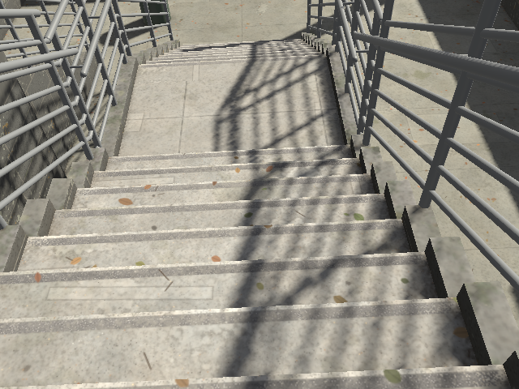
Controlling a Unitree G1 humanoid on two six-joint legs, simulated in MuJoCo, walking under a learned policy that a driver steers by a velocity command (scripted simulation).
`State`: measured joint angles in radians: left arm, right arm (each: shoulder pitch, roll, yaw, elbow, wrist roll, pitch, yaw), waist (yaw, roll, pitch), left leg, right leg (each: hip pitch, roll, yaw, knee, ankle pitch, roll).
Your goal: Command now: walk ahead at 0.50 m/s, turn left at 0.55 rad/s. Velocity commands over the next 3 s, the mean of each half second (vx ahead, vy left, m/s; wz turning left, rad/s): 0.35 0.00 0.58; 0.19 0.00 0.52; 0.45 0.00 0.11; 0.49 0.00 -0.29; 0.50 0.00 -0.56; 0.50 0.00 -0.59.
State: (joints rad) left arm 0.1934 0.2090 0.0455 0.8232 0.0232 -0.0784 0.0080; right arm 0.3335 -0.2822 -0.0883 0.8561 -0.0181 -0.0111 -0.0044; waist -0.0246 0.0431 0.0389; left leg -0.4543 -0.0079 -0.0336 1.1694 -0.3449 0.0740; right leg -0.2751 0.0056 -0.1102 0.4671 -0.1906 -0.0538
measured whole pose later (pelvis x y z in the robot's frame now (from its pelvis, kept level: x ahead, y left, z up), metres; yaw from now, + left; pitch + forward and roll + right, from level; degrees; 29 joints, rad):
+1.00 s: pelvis +0.17 +0.02 -0.02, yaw +32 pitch +2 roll +1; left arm 0.26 0.26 0.02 0.70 0.02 0.02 0.01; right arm 0.24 -0.28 -0.06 0.64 0.00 0.05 -0.01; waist 0.01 0.02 -0.07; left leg -0.37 -0.22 -0.23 0.67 -0.33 0.08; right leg -0.21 0.05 0.01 0.59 -0.42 -0.04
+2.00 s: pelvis +0.42 +0.26 -0.18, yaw +23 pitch -1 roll -1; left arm 0.30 0.22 0.04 0.89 0.01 -0.01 -0.02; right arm 0.36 -0.23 -0.04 0.95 -0.04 -0.04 -0.05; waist -0.03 0.04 0.06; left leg -0.60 0.02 0.02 1.82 -0.56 0.08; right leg -0.26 0.15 0.00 0.60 -0.33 -0.12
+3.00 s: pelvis +0.86 +0.51 -0.42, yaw -11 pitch -2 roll +1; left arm 0.02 0.23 0.06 0.86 0.02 0.01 -0.06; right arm 0.58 -0.17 -0.01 1.00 -0.04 -0.09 -0.03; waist -0.10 -0.05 0.04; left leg -0.11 0.03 0.26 0.95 -0.80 0.03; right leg -0.65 -0.02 0.02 0.69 0.49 -0.09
